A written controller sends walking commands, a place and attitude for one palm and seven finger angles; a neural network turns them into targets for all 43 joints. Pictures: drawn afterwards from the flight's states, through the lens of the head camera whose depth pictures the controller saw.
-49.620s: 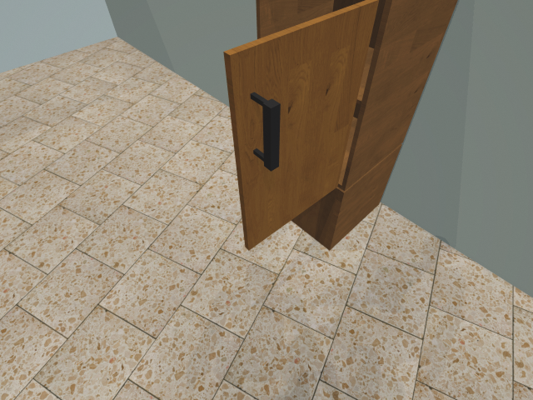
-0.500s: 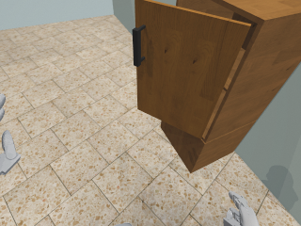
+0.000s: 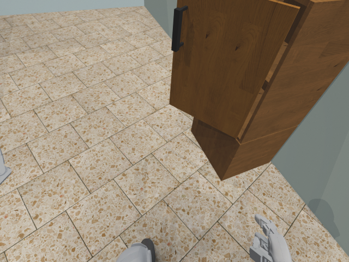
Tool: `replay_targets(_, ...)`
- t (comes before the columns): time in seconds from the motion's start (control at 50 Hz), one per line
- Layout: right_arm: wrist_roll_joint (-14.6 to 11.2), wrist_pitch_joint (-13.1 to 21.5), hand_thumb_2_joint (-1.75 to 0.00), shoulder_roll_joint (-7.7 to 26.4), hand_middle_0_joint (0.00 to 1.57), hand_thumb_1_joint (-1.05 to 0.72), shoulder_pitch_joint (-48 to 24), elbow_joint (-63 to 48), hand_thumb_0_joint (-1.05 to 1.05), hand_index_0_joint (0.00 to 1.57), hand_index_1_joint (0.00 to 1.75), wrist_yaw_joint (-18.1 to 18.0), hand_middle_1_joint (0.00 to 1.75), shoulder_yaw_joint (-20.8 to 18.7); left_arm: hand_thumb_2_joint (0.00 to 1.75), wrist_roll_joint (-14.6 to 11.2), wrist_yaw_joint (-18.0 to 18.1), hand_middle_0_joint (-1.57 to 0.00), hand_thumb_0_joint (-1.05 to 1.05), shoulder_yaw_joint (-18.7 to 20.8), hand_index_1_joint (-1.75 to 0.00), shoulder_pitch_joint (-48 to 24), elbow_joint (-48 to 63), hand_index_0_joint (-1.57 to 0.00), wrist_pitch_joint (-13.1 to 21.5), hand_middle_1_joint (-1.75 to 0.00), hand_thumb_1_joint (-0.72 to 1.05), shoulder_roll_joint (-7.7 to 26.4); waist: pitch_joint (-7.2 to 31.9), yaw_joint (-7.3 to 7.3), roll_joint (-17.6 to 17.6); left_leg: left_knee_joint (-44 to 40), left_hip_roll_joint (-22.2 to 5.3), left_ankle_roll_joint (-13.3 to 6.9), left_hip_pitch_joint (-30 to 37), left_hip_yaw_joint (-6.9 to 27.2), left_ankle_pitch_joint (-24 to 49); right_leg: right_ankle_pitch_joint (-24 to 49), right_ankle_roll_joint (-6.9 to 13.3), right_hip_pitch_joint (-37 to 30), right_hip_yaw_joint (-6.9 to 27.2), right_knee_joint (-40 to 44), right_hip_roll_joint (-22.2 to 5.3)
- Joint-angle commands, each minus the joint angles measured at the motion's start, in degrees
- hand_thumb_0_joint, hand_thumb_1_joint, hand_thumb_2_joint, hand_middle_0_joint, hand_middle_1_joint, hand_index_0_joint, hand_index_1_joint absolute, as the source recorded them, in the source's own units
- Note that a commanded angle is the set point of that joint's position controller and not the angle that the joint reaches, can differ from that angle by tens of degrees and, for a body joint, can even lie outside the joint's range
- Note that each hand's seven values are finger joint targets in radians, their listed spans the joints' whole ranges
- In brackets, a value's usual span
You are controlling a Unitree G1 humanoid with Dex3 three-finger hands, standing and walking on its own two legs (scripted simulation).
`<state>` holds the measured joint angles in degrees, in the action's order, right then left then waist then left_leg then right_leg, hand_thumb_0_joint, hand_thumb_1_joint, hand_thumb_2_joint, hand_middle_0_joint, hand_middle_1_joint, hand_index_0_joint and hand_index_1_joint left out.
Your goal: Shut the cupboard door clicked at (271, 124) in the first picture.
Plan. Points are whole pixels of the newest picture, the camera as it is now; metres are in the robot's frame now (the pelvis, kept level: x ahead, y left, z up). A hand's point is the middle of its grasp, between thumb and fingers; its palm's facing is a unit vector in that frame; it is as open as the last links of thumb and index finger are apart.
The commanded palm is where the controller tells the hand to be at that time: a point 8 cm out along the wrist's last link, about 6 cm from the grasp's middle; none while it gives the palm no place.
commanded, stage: stop stepping back and stand still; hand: left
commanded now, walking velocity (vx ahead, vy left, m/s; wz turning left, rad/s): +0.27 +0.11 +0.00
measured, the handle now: (180, 29) +0.89 +0.04 +0.12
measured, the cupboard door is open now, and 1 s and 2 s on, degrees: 33 33 33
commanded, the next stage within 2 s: let the arm hang, fingers relaxed in 1.42 s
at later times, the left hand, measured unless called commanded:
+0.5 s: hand out of the picture +0.12 +0.26 +0.20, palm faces +0.24 -0.85 -0.47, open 7.4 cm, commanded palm +0.07 +0.33 +0.21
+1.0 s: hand out of the picture +0.15 +0.32 +0.21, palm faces +0.31 -0.81 -0.50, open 7.4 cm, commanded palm +0.09 +0.37 +0.21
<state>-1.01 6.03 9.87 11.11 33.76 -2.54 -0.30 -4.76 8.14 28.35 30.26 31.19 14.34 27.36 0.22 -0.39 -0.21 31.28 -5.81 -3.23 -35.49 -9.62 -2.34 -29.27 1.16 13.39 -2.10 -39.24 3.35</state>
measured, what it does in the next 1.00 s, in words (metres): steps to the left: left foot, then right foot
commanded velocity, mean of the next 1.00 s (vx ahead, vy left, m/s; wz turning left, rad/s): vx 0.14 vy -0.07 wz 0.00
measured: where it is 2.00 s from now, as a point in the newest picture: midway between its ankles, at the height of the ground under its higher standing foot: outside the picture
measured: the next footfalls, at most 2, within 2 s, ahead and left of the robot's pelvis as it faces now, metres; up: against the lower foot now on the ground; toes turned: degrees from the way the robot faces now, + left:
left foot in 0.18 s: +0.07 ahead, +0.11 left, +0.00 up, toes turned +0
right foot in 0.48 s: -0.06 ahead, -0.02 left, +0.00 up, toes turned -10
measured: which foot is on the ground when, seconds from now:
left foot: down 0.00-0.02, up 0.04-0.16, down 0.18-0.48, up 0.50-0.76, down 0.78-1.00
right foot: down 0.00-0.26, up 0.28-0.46, down 0.48-1.00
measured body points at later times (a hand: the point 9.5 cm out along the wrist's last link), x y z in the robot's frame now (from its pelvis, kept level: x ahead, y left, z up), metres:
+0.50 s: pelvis -0.11 +0.05 +0.03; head -0.11 +0.07 +0.48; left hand +0.10 +0.31 +0.23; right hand +0.01 -0.20 -0.05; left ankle +0.03 +0.12 -0.70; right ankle -0.13 -0.02 -0.71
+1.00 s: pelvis -0.09 +0.09 +0.02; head -0.06 +0.11 +0.47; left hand +0.13 +0.36 +0.24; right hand +0.05 -0.14 -0.06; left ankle -0.05 +0.20 -0.71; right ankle -0.10 -0.01 -0.71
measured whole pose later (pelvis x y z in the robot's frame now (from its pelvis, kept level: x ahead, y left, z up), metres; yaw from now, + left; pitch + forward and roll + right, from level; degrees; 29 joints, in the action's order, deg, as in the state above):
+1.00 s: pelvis -0.09 +0.09 +0.02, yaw -7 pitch -1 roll -1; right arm 0.1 6.5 7.5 12.2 35.4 -2.6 2.2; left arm -3.0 9.4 27.8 31.3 34.2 12.4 29.0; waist -3.4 -1.0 -3.1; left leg 32.8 -4.2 -0.1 -16.8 -6.9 -15.3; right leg -15.5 1.0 13.9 -3.5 -30.8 0.8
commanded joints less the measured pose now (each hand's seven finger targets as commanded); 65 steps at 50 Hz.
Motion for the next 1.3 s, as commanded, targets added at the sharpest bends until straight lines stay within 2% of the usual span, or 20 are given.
replay_targets(0.0,0.47,3.01,-0.90,7.73,0.20,-0.90,-2.85,-6.46,0.00,0.20,0.30,-0.36,0.30,-2.61,0.90,0.11,1.83,-0.20,0.00,6.95,-0.30,-2.91,16.63,-0.20,4.56,-0.30,0.90,12.15,6.04,0.70,-8.63,17.11,3.54,7.09,20.95,4.28,-19.59,-2.11,7.98,19.51,28.31,30.22,-19.99)
replay_targets(0.02,1.27,2.92,-0.90,8.10,0.20,-0.90,-1.97,-5.13,0.00,0.20,0.30,-0.43,0.30,-2.37,0.90,0.67,2.78,-0.20,0.00,7.30,-0.30,-5.71,14.10,-0.20,4.92,-0.30,0.90,13.74,4.81,0.39,-9.35,23.87,2.23,6.32,16.52,7.68,-19.26,11.70,10.99,15.77,27.31,28.48,-24.70)
replay_targets(0.08,0.52,2.14,-0.90,8.22,0.20,-0.90,-2.57,-5.41,0.00,0.20,0.30,-2.07,0.30,-1.94,0.90,1.27,3.49,-0.20,0.00,3.79,-0.30,-6.29,10.74,-0.20,0.56,-0.30,0.90,9.52,5.96,-0.86,-6.22,12.34,2.63,4.18,14.55,10.57,-15.19,24.69,7.58,4.97,17.79,16.43,-17.52)
replay_targets(0.12,0.48,2.05,-0.90,8.75,0.20,-0.90,-2.16,-3.99,0.00,0.20,0.30,-3.04,0.30,-1.43,0.90,1.68,3.48,-0.20,0.00,1.80,-0.30,-8.49,5.05,-0.20,-0.30,-0.30,0.90,7.28,3.15,-1.24,2.56,0.12,3.62,2.98,24.19,8.21,-12.65,16.23,2.81,9.36,10.12,15.12,-11.46)
replay_targets(0.2,-0.63,3.11,-0.90,10.56,0.20,-0.90,-2.39,-4.84,0.00,0.20,0.30,-3.83,0.30,-1.74,0.90,2.72,3.22,-0.20,0.00,-1.03,-0.30,-12.65,-1.29,-0.20,-0.51,-0.30,0.90,5.25,-3.17,-0.56,4.63,-17.37,-5.63,-0.03,15.61,21.68,-33.69,8.37,-1.40,4.85,5.62,13.10,-2.70)
replay_targets(0.24,0.21,2.79,-0.90,10.12,0.20,-0.90,-2.26,-4.87,0.00,0.20,0.30,-3.75,0.30,-1.25,0.90,2.73,2.80,-0.20,0.00,-0.51,-0.30,-9.48,1.34,-0.20,-0.81,-0.30,0.90,5.27,-2.68,-0.70,12.71,-28.12,-8.10,2.22,11.48,27.31,-46.57,4.42,-1.70,2.65,1.05,2.91,0.35)
replay_targets(0.3,0.86,2.97,-0.90,9.27,0.20,-0.90,-3.14,-6.41,0.00,0.20,0.30,-2.52,0.30,-1.49,0.90,2.45,2.19,-0.20,0.00,-1.60,-0.30,-7.38,9.10,-0.20,-0.88,-0.30,0.90,4.89,1.53,0.45,14.64,-29.74,-7.49,5.65,12.78,22.58,-42.97,4.01,-0.64,-0.73,-1.23,-0.38,2.31)
replay_targets(0.38,1.33,2.02,-0.90,8.53,0.20,-0.90,-3.31,-8.15,0.00,0.20,0.30,-1.74,0.30,-1.45,0.90,1.70,2.34,-0.20,0.00,1.30,-0.30,1.89,16.13,-0.20,-1.82,-0.30,0.90,7.63,7.75,0.24,11.95,-19.95,-2.79,5.17,17.52,12.56,-30.80,5.90,1.18,-7.67,-4.21,12.44,1.82)
replay_targets(0.42,1.75,0.19,-0.90,8.07,0.20,-0.90,-2.88,-8.15,0.00,0.20,0.30,-1.72,0.30,-1.62,0.90,1.56,2.73,-0.20,0.00,4.38,-0.30,4.31,15.26,-0.20,-2.65,-0.30,0.90,10.38,8.39,-0.08,8.64,-8.88,-0.48,4.24,12.01,9.45,-28.28,3.89,4.65,-11.80,1.30,16.52,-3.14)
replay_targets(0.46,1.94,-1.77,-0.90,7.88,0.20,-0.90,-1.55,-7.04,0.00,0.20,0.30,-1.68,0.30,-2.33,0.90,1.49,3.21,-0.20,0.00,7.35,-0.30,3.56,12.75,-0.20,-2.95,-0.30,0.90,12.25,5.57,-0.13,-4.19,14.26,3.93,4.24,4.21,5.61,-22.03,-8.12,12.33,-5.91,24.64,27.90,-18.89)
replay_targets(0.48,2.08,-2.06,-0.90,8.55,0.20,-0.90,-2.22,-6.01,0.00,0.20,0.30,-1.62,0.30,-2.29,0.90,0.94,3.44,-0.20,0.00,6.81,-0.30,-0.71,13.11,-0.20,-2.07,-0.30,0.90,12.13,1.39,0.08,-6.17,23.08,3.71,4.63,-0.90,7.47,-20.25,-5.62,15.51,-3.83,27.48,30.82,-24.17)
replay_targets(0.54,0.90,-2.16,-0.90,8.51,0.20,-0.90,-0.98,-5.83,0.00,0.20,0.30,-1.70,0.30,-2.69,0.90,1.40,3.61,-0.20,0.00,4.71,-0.30,0.78,2.80,-0.20,-1.87,-0.30,0.90,8.13,-2.03,-1.03,-5.02,26.95,0.94,4.29,-1.48,10.59,-20.35,-13.20,12.83,2.63,22.42,29.45,-20.41)
replay_targets(0.62,1.18,-1.94,-0.90,8.59,0.20,-0.90,-3.62,-4.71,0.00,0.20,0.30,-2.96,0.30,-1.63,0.90,2.54,3.03,-0.20,0.00,0.16,-0.30,-7.52,-0.76,-0.20,-1.82,-0.30,0.90,6.50,-8.16,-0.80,-5.23,18.31,0.75,3.23,8.73,6.09,-18.68,-15.61,10.11,14.20,14.94,30.73,-17.57)
replay_targets(0.72,1.86,1.08,-0.90,8.94,0.20,-0.90,-2.32,-4.38,0.00,0.20,0.30,-3.88,0.30,-1.61,0.90,3.68,3.66,-0.20,0.00,-3.09,-0.30,-12.23,6.39,-0.20,-0.93,-0.30,0.90,5.81,-4.70,-0.39,-0.80,-0.18,3.75,2.17,22.42,1.72,-16.97,-5.89,7.04,9.16,7.27,21.45,-12.56)
replay_targets(0.74,1.72,1.70,-0.90,9.60,0.20,-0.90,-1.82,-4.78,0.00,0.20,0.30,-3.82,0.30,-1.94,0.90,3.29,3.59,-0.20,0.00,-2.22,-0.30,-11.51,9.51,-0.20,-0.58,-0.30,0.90,6.62,-3.17,-0.66,2.61,-4.88,1.84,1.19,25.56,5.01,-17.65,-0.18,5.16,8.53,5.79,15.43,-10.81)
replay_targets(0.78,1.46,2.14,-0.90,10.88,0.20,-0.90,-2.32,-6.40,0.00,0.20,0.30,-3.45,0.30,-2.30,0.90,3.24,3.72,-0.20,0.00,1.59,-0.30,-8.81,16.36,-0.20,0.73,-0.30,0.90,9.35,0.92,0.04,16.92,-11.79,-10.73,-3.57,32.02,25.15,-8.20,7.70,0.08,13.35,-1.10,-0.89,-3.61)
replay_targets(0.82,2.15,2.63,-0.90,8.52,0.20,-0.90,-2.71,-5.04,0.00,0.20,0.30,-2.49,0.30,-1.47,0.90,2.72,3.07,-0.20,0.00,4.57,-0.30,-6.07,17.14,-0.20,1.50,-0.30,0.90,11.23,1.83,-0.28,15.51,-16.59,-12.37,-3.31,26.13,25.92,-8.85,2.46,-0.74,9.14,0.50,-3.21,-3.92)
replay_targets(0.96,0.65,2.54,-0.90,8.53,0.20,-0.90,-0.85,-5.85,0.00,0.20,0.30,-0.45,0.30,-1.92,0.90,1.24,2.23,-0.20,0.00,6.43,-0.30,4.15,9.88,-0.20,0.33,-0.30,0.90,8.29,5.28,-0.34,9.70,-8.05,-6.07,1.78,19.30,8.95,-2.49,22.61,-1.08,-5.86,-0.22,13.28,-3.70)
replay_targets(1.14,-0.08,-0.49,-0.90,7.65,0.20,-0.90,-2.33,-6.70,0.00,0.20,0.30,-1.43,0.30,-1.51,0.90,0.85,2.32,-0.20,0.00,2.15,-0.30,2.14,7.23,-0.20,-2.39,-0.30,0.90,6.13,8.83,-0.70,-0.99,-3.74,-2.36,2.58,23.61,6.57,-0.24,39.38,-0.23,-4.77,5.98,13.05,-7.95)
replay_targets(1.28,-0.03,-0.99,-0.90,6.68,0.20,-0.90,-4.09,-6.87,0.00,0.20,0.30,-2.41,0.30,-1.18,0.90,1.96,3.79,-0.20,0.00,3.34,-0.30,-1.03,12.36,-0.20,-1.90,-0.30,0.90,8.61,8.61,-0.55,2.74,-1.70,0.55,2.92,23.81,5.75,-0.39,44.39,0.63,-5.62,7.78,14.09,-10.90)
